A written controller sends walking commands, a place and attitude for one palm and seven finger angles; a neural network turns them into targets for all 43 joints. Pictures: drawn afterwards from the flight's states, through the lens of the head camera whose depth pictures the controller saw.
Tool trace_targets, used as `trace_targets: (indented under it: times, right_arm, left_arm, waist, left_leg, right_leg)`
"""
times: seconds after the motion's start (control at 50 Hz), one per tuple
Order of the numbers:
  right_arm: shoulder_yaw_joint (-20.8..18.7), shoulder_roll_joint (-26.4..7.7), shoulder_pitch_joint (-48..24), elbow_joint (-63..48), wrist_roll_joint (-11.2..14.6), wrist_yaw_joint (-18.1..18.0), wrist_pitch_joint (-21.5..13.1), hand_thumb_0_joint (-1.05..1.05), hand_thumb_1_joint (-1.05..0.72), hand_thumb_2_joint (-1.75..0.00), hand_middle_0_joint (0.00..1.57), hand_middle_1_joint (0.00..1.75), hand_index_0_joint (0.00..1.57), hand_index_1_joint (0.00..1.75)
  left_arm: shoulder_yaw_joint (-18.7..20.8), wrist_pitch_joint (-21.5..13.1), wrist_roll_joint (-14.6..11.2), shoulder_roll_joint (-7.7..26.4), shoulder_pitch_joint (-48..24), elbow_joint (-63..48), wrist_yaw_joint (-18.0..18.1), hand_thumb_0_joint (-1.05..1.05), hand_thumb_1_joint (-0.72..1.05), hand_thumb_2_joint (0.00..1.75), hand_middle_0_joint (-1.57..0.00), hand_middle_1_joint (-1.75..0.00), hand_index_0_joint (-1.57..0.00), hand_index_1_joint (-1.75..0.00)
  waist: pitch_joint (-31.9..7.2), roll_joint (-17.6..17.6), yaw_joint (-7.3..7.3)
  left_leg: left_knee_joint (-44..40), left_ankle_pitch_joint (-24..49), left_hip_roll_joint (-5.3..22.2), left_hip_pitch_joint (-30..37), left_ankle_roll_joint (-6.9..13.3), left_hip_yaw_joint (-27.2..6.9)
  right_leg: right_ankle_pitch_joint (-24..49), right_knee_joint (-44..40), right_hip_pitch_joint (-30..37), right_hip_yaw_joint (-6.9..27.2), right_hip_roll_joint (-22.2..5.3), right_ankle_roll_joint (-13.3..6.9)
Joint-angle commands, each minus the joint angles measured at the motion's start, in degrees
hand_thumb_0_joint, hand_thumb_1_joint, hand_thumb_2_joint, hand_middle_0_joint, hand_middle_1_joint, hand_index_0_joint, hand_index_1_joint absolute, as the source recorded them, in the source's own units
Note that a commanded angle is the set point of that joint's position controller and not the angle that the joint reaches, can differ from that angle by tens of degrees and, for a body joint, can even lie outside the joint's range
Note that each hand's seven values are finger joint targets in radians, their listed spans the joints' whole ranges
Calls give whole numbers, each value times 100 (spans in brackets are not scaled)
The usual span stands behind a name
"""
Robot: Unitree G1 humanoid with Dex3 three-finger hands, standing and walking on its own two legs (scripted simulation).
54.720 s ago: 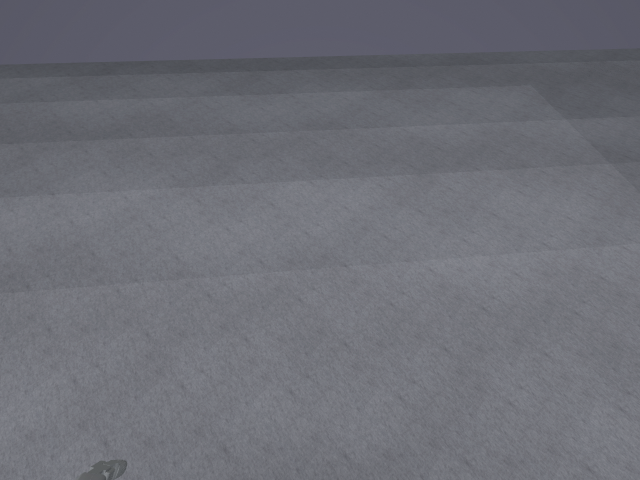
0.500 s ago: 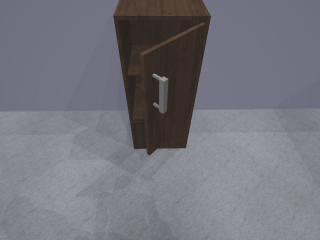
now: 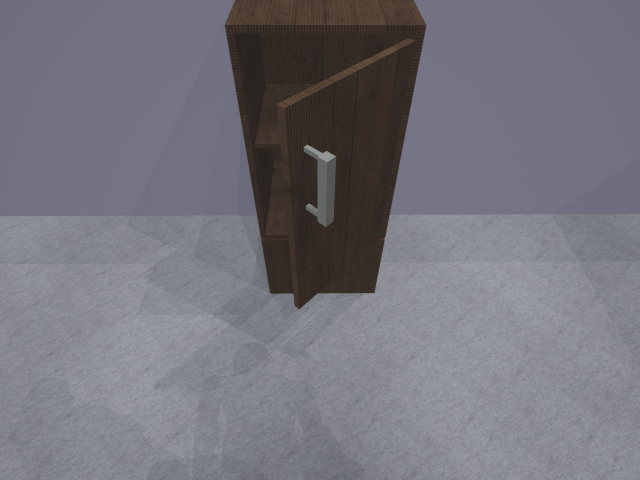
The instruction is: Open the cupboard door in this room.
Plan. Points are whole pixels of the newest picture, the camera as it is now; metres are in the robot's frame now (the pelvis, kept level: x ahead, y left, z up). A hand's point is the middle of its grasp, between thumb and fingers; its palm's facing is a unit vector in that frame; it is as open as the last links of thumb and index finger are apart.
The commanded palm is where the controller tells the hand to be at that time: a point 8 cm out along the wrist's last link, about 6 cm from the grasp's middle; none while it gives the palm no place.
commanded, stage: look to check the result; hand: left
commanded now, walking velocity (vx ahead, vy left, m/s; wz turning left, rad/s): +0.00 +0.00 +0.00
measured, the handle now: (318, 186) +0.61 +0.04 -0.01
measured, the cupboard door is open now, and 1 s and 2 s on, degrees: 46 46 46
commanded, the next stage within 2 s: walk to a spot facing it in 0.20 s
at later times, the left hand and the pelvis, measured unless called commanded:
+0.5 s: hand out of the picture +0.00 +0.16 -0.18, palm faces +0.02 -0.98 -0.19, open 7.4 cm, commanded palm none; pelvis +0.01 -0.01 +0.00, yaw -3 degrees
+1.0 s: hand out of the picture +0.11 +0.15 -0.16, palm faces -0.21 -0.93 -0.31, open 7.4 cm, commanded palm none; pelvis +0.00 -0.04 +0.00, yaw -18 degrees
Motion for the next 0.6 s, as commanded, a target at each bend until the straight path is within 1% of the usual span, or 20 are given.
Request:
trace_targets:
  times: [0.0, 0.04, 0.06, 0.14, 0.16, 0.18, 0.2, 0.22, 0.26, 0.28, 0.3, 0.34, 0.36, 0.38, 0.42, 0.46, 0.5, 0.54, 0.56, 0.58]
  right_arm:
    - [-72, -500, 389, -91, -6, -40, -55, 0, -90, -90, 20, 30, 20, 30]
    - [-73, -513, 342, -95, -6, -41, -56, 0, -90, -90, 20, 30, 20, 30]
    - [-81, -534, 339, -108, 2, -39, -50, 0, -90, -90, 20, 30, 20, 30]
    - [-75, -524, 327, -87, -8, -35, -49, 0, -90, -90, 20, 30, 20, 30]
    - [-79, -535, 317, -95, -1, -37, -45, 0, -90, -90, 20, 30, 20, 30]
    - [-73, -524, 313, -90, -6, -36, -44, 0, -90, -90, 20, 30, 20, 30]
    - [-71, -526, 334, -89, -12, -41, -48, 0, -90, -90, 20, 30, 20, 30]
    - [-67, -528, 305, -77, -12, -40, -48, 0, -90, -90, 20, 30, 20, 30]
    - [-77, -575, 314, -97, -3, -46, -59, 0, -90, -90, 20, 30, 20, 30]
    - [-72, -554, 311, -85, -7, -47, -61, 0, -90, -90, 20, 30, 20, 30]
    - [-65, -554, 325, -77, -11, -49, -66, 0, -90, -90, 20, 30, 20, 30]
    - [-91, -532, 336, -86, -8, -80, -42, 0, -90, -90, 20, 30, 20, 30]
    - [-119, -562, 352, -112, -3, -100, -13, 0, -90, -90, 20, 30, 20, 30]
    - [-158, -595, 348, -128, -10, -114, 24, 0, -90, -90, 20, 30, 20, 30]
    - [-235, -674, 311, -225, -18, -136, 77, 0, -90, -90, 20, 30, 20, 30]
    - [-303, -747, 241, -376, -16, -143, 106, 0, -90, -90, 20, 30, 20, 30]
    - [-353, -783, 203, -503, -31, -147, 113, 0, -90, -90, 20, 30, 20, 30]
    - [-400, -865, 127, -641, -31, -153, 96, 0, -90, -90, 20, 30, 20, 30]
    - [-427, -928, 102, -705, -28, -157, 91, 0, -90, -90, 20, 30, 20, 30]
    - [-450, -993, 143, -748, -35, -161, 79, 0, -90, -90, 20, 30, 20, 30]
  left_arm:
    - [72, -86, -9, 615, 380, -110, 57, 0, 90, 90, -20, -30, -20, -30]
    - [67, -91, -9, 608, 407, -107, 55, 0, 90, 90, -20, -30, -20, -30]
    - [71, -98, -5, 633, 415, -122, 63, 0, 90, 90, -20, -30, -20, -30]
    - [67, -100, -15, 648, 373, -143, 59, 0, 90, 90, -20, -30, -20, -30]
    - [77, -102, -11, 660, 383, -153, 65, 0, 90, 90, -20, -30, -20, -30]
    - [66, -96, -13, 646, 354, -152, 61, 0, 90, 90, -20, -30, -20, -30]
    - [69, -95, -19, 637, 349, -164, 59, 0, 90, 90, -20, -30, -20, -30]
    - [64, -94, -18, 643, 356, -154, 59, 0, 90, 90, -20, -30, -20, -30]
    - [80, -105, -15, 673, 360, -170, 61, 0, 90, 90, -20, -30, -20, -30]
    - [79, -101, -19, 669, 314, -169, 58, 0, 90, 90, -20, -30, -20, -30]
    - [86, -101, -18, 668, 314, -177, 59, 0, 90, 90, -20, -30, -20, -30]
    - [118, -56, -13, 640, 337, -192, 58, 0, 90, 90, -20, -30, -20, -30]
    - [163, -30, -2, 677, 340, -232, 63, 0, 90, 90, -20, -30, -20, -30]
    - [209, 11, 9, 735, 260, -271, 58, 0, 90, 90, -20, -30, -20, -30]
    - [299, 85, 32, 807, 166, -393, 28, 0, 90, 90, -20, -30, -20, -30]
    - [375, 131, 48, 878, 116, -522, 1, 0, 90, 90, -20, -30, -20, -30]
    - [442, 174, 61, 944, -15, -674, -36, 0, 90, 90, -20, -30, -20, -30]
    - [481, 189, 65, 950, -58, -788, -65, 0, 90, 90, -20, -30, -20, -30]
    - [488, 190, 71, 920, -65, -838, -71, 0, 90, 90, -20, -30, -20, -30]
    - [499, 205, 77, 944, -156, -914, -92, 0, 90, 90, -20, -30, -20, -30]
  waist:
    - [230, -27, -47]
    - [254, -19, -37]
    - [224, -114, -30]
    - [239, 17, -37]
    - [242, -69, -26]
    - [284, -39, -39]
    - [244, 34, -40]
    - [232, -15, -33]
    - [122, 11, -23]
    - [142, 45, -37]
    - [125, -11, -29]
    - [122, 27, -29]
    - [109, -25, -27]
    - [193, -96, -48]
    - [230, -106, -63]
    - [127, -154, -54]
    - [132, -116, -73]
    - [27, -29, -57]
    - [-54, 65, -56]
    - [-48, 242, -79]
  left_leg:
    - [-319, 410, 506, 113, 170, -490]
    - [-311, 422, 503, 148, 169, -475]
    - [-278, 437, 505, 169, 171, -470]
    - [-279, 442, 489, 138, 147, -447]
    - [-257, 438, 496, 142, 153, -442]
    - [-268, 426, 494, 123, 140, -436]
    - [-263, 474, 490, 119, 145, -453]
    - [-283, 469, 502, 145, 142, -448]
    - [-249, 573, 511, 198, 152, -450]
    - [-272, 576, 518, 181, 144, -456]
    - [-282, 620, 523, 157, 148, -464]
    - [-150, 685, 578, 258, 141, -358]
    - [-24, 652, 602, 247, 130, -274]
    - [56, 496, 620, 146, 113, -211]
    - [197, 220, 662, 16, 99, -91]
    - [354, 59, 693, -14, 94, 1]
    - [371, -154, 751, -90, 102, 28]
    - [325, -186, 880, -4, 156, -52]
    - [297, -188, 984, 86, 196, -121]
    - [149, -216, 1133, 95, 274, -270]
  right_leg:
    - [354, -690, -481, 640, -694, -62]
    - [386, -725, -510, 659, -704, -60]
    - [392, -735, -495, 645, -699, -55]
    - [437, -758, -451, 684, -717, -55]
    - [417, -771, -454, 655, -712, -52]
    - [411, -767, -474, 664, -715, -49]
    - [464, -755, -415, 673, -709, -57]
    - [465, -748, -424, 659, -714, -60]
    - [595, -736, -341, 653, -709, -54]
    - [605, -725, -331, 654, -704, -57]
    - [671, -710, -278, 642, -705, -56]
    - [961, -620, -380, 738, -706, -67]
    - [1111, -551, -419, 786, -700, -77]
    - [1135, -481, -487, 832, -718, -104]
    - [1053, -338, -642, 995, -711, -164]
    - [1026, -207, -754, 1130, -702, -200]
    - [900, -83, -906, 1221, -673, -228]
    - [949, 129, -1043, 1268, -554, -205]
    - [912, 262, -1142, 1258, -457, -171]
    - [846, 474, -1244, 1172, -345, -132]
